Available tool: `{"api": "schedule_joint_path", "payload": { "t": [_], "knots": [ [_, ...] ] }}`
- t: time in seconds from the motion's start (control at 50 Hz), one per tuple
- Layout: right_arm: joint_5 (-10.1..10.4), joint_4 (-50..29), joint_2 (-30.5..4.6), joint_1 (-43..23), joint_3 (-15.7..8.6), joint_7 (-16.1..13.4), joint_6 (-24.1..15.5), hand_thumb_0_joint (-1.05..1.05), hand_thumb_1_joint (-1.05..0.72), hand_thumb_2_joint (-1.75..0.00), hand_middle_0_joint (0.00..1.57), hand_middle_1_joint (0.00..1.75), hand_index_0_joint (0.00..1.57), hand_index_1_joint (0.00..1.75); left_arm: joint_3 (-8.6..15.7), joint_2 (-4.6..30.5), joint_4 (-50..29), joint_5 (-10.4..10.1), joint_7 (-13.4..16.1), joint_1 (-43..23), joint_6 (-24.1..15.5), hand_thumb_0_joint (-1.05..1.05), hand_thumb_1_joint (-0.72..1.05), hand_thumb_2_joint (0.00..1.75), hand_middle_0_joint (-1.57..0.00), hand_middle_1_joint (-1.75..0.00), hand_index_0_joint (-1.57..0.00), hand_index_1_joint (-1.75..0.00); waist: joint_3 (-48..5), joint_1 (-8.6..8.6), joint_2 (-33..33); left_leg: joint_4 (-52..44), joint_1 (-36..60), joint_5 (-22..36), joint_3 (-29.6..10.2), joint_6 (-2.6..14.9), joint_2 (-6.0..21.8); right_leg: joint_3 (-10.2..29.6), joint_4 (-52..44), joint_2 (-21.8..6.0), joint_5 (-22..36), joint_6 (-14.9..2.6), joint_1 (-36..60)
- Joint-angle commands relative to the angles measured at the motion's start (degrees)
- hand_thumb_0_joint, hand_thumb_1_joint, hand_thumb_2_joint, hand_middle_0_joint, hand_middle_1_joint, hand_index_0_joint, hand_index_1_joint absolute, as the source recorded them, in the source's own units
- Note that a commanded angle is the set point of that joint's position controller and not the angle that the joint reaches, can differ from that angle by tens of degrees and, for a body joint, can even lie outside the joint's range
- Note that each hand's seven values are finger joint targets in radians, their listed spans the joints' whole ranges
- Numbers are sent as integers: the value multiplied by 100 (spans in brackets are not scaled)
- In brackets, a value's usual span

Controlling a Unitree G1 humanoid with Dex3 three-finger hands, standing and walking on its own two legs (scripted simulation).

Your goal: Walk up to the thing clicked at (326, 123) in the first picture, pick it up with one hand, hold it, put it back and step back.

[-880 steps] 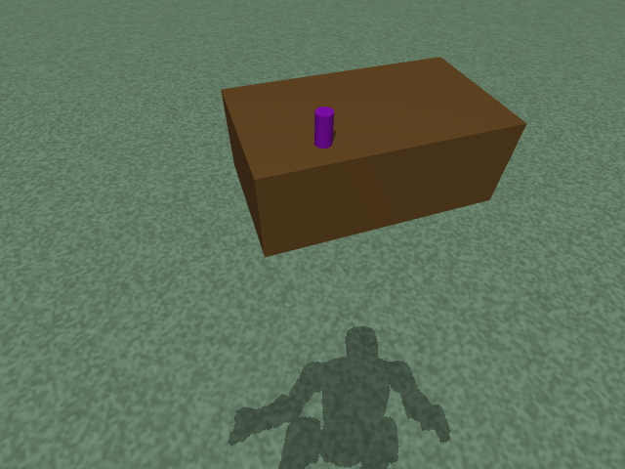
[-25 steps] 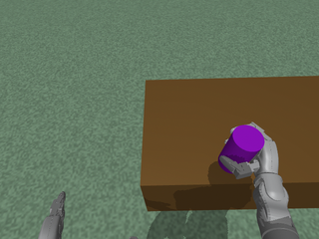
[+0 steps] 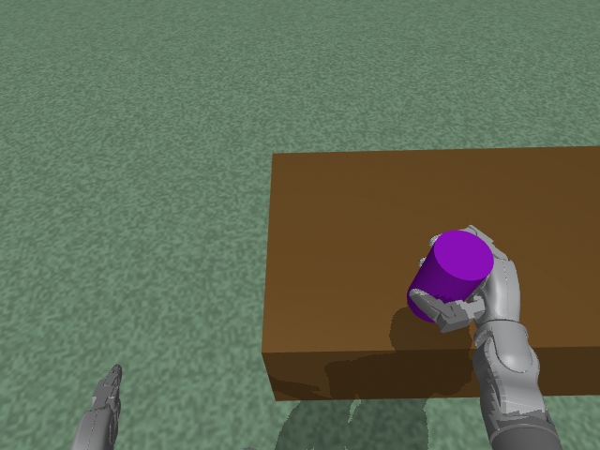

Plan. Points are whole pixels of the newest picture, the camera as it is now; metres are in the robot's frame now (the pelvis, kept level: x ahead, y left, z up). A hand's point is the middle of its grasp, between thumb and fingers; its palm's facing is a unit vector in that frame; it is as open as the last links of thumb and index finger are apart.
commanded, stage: hold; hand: right
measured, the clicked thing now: (444, 279) +0.34 -0.17 +0.05
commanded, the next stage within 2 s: crouch in 0.14 s
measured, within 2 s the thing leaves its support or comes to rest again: neither
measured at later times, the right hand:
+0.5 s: hand (442, 287) +0.34 -0.17 +0.02, palm faces +0.13 +0.99 +0.03, open 9.6 cm
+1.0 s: hand (416, 269) +0.43 -0.18 -0.08, palm faces +0.13 +0.99 +0.03, open 9.6 cm
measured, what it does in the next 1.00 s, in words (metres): lowers itself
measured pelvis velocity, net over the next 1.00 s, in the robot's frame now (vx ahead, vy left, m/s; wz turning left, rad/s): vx -0.04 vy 0.00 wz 0.02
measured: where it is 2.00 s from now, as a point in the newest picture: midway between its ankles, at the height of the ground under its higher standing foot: outside the picture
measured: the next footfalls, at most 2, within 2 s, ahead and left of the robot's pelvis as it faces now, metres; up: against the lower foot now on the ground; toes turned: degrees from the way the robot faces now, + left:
none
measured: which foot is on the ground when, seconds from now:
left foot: down 0.00-1.00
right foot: down 0.00-1.00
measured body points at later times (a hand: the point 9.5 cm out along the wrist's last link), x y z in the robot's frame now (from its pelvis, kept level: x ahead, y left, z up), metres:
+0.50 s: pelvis -0.01 +0.00 -0.01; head +0.05 -0.02 +0.44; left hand +0.14 +0.27 -0.04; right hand +0.33 -0.23 +0.02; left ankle +0.03 +0.14 -0.70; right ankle -0.02 -0.12 -0.70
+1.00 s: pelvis -0.04 +0.00 -0.08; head +0.10 -0.05 +0.35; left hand +0.12 +0.27 -0.05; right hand +0.42 -0.23 -0.08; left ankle +0.03 +0.14 -0.70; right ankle -0.02 -0.12 -0.70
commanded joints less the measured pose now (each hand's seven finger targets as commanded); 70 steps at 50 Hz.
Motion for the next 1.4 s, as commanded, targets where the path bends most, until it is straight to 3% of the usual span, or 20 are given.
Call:
{"api": "schedule_joint_path", "payload": {
  "t": [0.0,0.26,0.3,0.36,0.4,0.52,0.58,0.62,0.64,0.7,0.74,0.84,0.96,1.08,1.12,1.18,1.2,1.24,1.3,1.38],
  "knots": [
    [27,-1385,-729,-1442,-209,-25,-468,0,-18,-132,129,144,134,144,443,860,-1149,-4,44,-252,-250,0,-54,4,-4,-5,-5,-5,-1640,-46,-133,-400,1168,1659,110,181,-139,82,-751,35,1901,34,479],
    [49,-1244,-573,-1560,-66,3,-446,0,-21,-131,130,144,135,144,224,634,-998,-10,87,-90,-293,0,-52,4,-4,-5,-5,-4,-1293,85,-93,-513,946,1237,127,151,-154,60,-845,37,1361,-19,405],
    [56,-1003,-711,-1485,-249,-18,-445,0,-20,-132,131,146,136,146,499,877,-915,-12,99,-80,-294,0,-52,4,-4,-5,-5,-4,-1087,103,-19,-514,817,1081,130,149,-145,82,-862,36,1195,-22,252],
    [28,-739,-594,-1902,-191,17,-553,0,-21,-133,132,147,137,147,436,768,-919,16,84,-193,-361,0,-52,4,-4,-6,-5,-4,-1131,233,61,-429,609,1010,89,133,-133,74,-692,34,1052,-68,108],
    [-4,-248,-721,-1941,-390,-4,-623,0,-17,-133,130,146,136,146,554,901,-1110,28,102,-312,-403,0,-52,4,-4,-5,-5,-4,-1247,280,300,-371,574,1077,40,121,-116,75,-544,56,1091,-94,-5],
    [-157,377,-972,-3182,-573,63,-1176,0,-14,-134,129,147,135,147,257,622,-1209,175,9,-153,-539,0,-52,4,-4,-6,-5,-5,-1854,368,-107,265,-73,1118,-59,164,-110,112,74,61,1163,-66,-483],
    [-277,711,-1498,-3761,-963,42,-1400,0,-14,-133,127,145,133,145,479,912,-1693,235,4,-87,-599,0,-52,4,-5,-6,-6,-5,-2458,473,-261,513,-158,1229,-50,168,-143,136,319,62,1288,-38,-509],
    [-307,1369,-1289,-3726,-956,86,-1473,0,-16,-135,130,147,136,147,379,810,-1741,292,-63,164,-585,0,-52,4,-5,-6,-6,-5,-2376,538,-346,697,-361,1264,-32,188,-156,136,485,80,1352,-15,-821],
    [-319,1517,-1542,-3777,-1162,95,-1523,0,-16,-136,131,148,136,148,543,994,-1966,294,-60,169,-593,0,-52,4,-4,-6,-6,-5,-2572,584,-296,765,-343,1361,-11,196,-172,170,574,64,1497,-5,-845],
    [-424,1868,-1605,-4240,-1214,91,-1615,0,-20,-135,131,147,136,147,636,1091,-2229,357,-112,307,-581,0,-52,4,-5,-6,-6,-5,-2680,692,-412,933,-676,1168,16,205,-217,190,766,43,1299,-13,-1088],
    [-472,2230,-1507,-4341,-1192,107,-1659,0,-19,-134,130,146,135,146,365,821,-2198,398,-186,390,-591,0,-52,4,-5,-6,-6,-5,-2489,671,-496,1018,-931,847,-1,218,-214,196,874,40,958,-6,-1483],
    [-649,2368,-2136,-4809,-1597,36,-1839,0,-19,-131,128,143,133,143,570,1082,-2828,481,-225,343,-602,0,-51,3,-5,-6,-6,-5,-3088,737,-702,1360,-989,986,17,238,-255,214,1221,27,1109,14,-1731],
    [-758,2500,-2193,-5204,-1653,42,-1934,0,-20,-131,128,143,133,143,532,1136,-3276,551,-280,395,-593,0,-52,4,-5,-6,-6,-5,-3434,987,-988,1747,-1425,1036,133,289,-312,317,1540,-35,1332,57,-1832],
    [-845,2953,-2149,-5244,-1665,11,-1918,0,-21,-132,129,144,133,144,612,1169,-3262,567,-329,639,-555,0,-50,3,-5,-6,-7,-4,-3164,1185,-1076,1958,-2170,479,231,310,-347,518,1656,-80,822,77,-2083],
    [-896,2713,-2343,-5546,-1695,-10,-1991,0,-22,-134,130,145,134,145,482,1034,-3312,609,-354,619,-549,0,-50,3,-5,-6,-7,-4,-3472,1115,-1409,2088,-2188,681,214,330,-345,478,1801,-80,1226,108,-1924],
    [-922,2473,-2690,-5602,-1927,-40,-2025,0,-21,-132,129,144,133,144,850,1415,-3694,623,-320,636,-573,0,-51,4,-5,-6,-6,-5,-3925,1276,-1542,2217,-2077,1088,236,333,-357,484,2030,-98,1885,105,-1694],
    [-942,2640,-2511,-5587,-1848,-30,-1998,0,-23,-134,131,146,135,146,798,1358,-3624,640,-334,636,-550,0,-51,4,-5,-6,-6,-5,-3837,1304,-1492,2261,-2192,1072,278,340,-374,513,2052,-107,1974,110,-1713],
    [-931,2991,-2378,-5382,-1810,-12,-1935,0,-23,-135,131,146,136,146,737,1211,-3393,602,-360,795,-511,0,-51,4,-5,-6,-6,-5,-3338,1351,-1383,2224,-2327,902,250,338,-364,461,2082,-79,1548,75,-2170],
    [-977,2956,-2440,-5602,-1807,12,-1938,0,-21,-135,130,146,134,146,544,1108,-3572,614,-386,651,-533,0,-51,4,-5,-6,-6,-5,-3424,1368,-1430,2284,-2455,665,244,345,-347,461,2115,-71,1070,67,-2314],
    [-988,2880,-2735,-5590,-1981,64,-1920,0,-21,-134,130,145,134,145,654,1226,-3765,591,-367,752,-564,0,-51,4,-5,-6,-6,-5,-3640,1414,-1383,2338,-2219,808,176,320,-318,405,2304,-40,1012,22,-2557]
  ]
}}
